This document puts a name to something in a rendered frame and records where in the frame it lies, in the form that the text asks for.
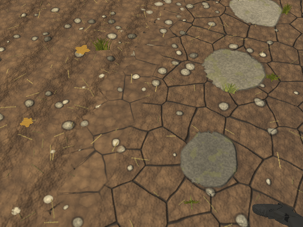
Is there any right robot hand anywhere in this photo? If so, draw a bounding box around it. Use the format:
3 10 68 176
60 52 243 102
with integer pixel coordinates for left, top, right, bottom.
252 202 303 227

